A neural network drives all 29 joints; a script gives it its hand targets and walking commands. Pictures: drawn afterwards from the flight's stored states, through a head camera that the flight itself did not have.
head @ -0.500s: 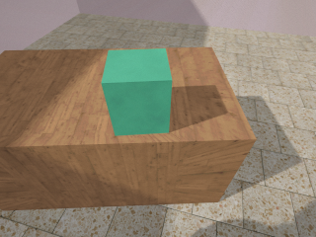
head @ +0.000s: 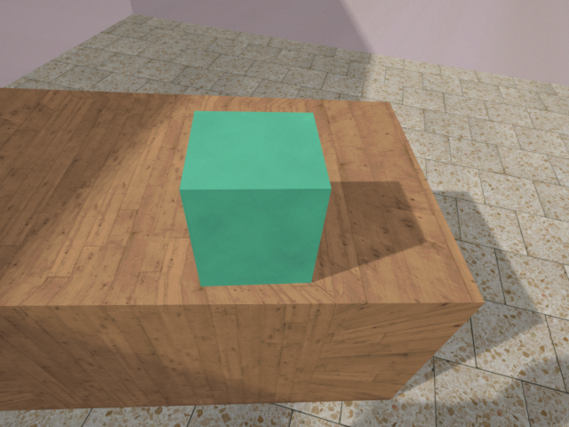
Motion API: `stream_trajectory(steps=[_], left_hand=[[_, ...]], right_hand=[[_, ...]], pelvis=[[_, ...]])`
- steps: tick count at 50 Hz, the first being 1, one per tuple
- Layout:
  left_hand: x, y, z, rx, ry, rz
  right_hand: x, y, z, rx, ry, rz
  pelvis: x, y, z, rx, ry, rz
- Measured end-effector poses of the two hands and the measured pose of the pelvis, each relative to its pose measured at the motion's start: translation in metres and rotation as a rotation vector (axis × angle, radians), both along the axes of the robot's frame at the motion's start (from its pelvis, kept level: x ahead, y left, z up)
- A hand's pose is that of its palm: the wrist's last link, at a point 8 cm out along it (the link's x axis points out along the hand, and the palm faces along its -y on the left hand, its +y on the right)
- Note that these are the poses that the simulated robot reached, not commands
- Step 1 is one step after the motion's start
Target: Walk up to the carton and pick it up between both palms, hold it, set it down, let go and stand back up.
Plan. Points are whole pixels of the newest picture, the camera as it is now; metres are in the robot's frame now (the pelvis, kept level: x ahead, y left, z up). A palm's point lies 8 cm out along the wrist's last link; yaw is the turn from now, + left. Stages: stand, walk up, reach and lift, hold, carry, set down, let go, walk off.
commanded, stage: walk up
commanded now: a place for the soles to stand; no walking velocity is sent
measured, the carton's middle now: (255, 201) +0.51 +0.05 +0.02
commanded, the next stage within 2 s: reach and lift in 1.82 s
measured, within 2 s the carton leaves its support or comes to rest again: neither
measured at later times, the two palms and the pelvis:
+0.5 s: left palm out of the picture +0.11 +0.32 -0.12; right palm out of the picture +0.11 -0.28 -0.10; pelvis +0.04 +0.02 +0.00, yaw +1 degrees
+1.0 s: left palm out of the picture +0.10 +0.31 -0.11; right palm out of the picture +0.08 -0.29 -0.11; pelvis +0.02 +0.01 +0.01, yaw +1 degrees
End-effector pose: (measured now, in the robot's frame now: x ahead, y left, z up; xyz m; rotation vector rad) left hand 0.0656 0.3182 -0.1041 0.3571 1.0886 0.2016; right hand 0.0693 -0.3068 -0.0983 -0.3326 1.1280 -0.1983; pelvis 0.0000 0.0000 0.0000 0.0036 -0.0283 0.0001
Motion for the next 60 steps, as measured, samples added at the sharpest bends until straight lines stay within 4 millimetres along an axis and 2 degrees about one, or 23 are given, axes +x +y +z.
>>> stream_trajectory(steps=[5,11,15,19,24,32,42,52,60], left_hand=[[0.006,-0.006,0.004,-0.005,0.027,0.004],[0.018,0.005,-0.006,-0.029,0.051,0.006],[0.029,0.009,-0.011,-0.047,0.073,0.02],[0.042,0.008,-0.012,-0.052,0.066,0.019],[0.046,0.003,-0.012,-0.041,0.059,0.021],[0.04,-0.008,-0.01,-0.046,0.088,0.033],[0.032,-0.011,-0.011,-0.047,0.116,0.047],[0.034,-0.013,-0.007,-0.048,0.07,0.039],[0.022,-0.014,-0.007,-0.053,0.088,0.047]], right_hand=[[0.018,0.005,-0.005,0.012,0.011,0.005],[0.034,0.022,-0.006,-0.012,0.015,0.024],[0.04,0.034,0.003,-0.014,0.003,0.012],[0.042,0.034,0.006,-0.023,-0.001,0.003],[0.039,0.028,0.002,-0.008,0.007,-0.017],[0.028,0.025,-0.007,0.007,0.044,-0.022],[0.015,0.021,-0.01,0.012,0.081,-0.037],[0.005,0.021,-0.009,0.014,0.066,-0.037],[-0.011,0.02,-0.009,0.011,0.102,-0.04]], pelvis=[[0.017,0.003,0.003,0.002,-0.001,0.004],[0.031,0.02,0.0,-0.013,0.011,0.012],[0.039,0.026,0.004,-0.019,0.008,0.011],[0.041,0.026,0.006,-0.019,0.012,0.01],[0.04,0.018,0.005,-0.005,0.009,0.01],[0.037,0.014,0.006,-0.002,0.006,0.01],[0.034,0.012,0.007,0.002,0.004,0.01],[0.018,0.011,0.008,0.003,-0.012,0.01],[0.01,0.011,0.01,0.003,-0.011,0.01]])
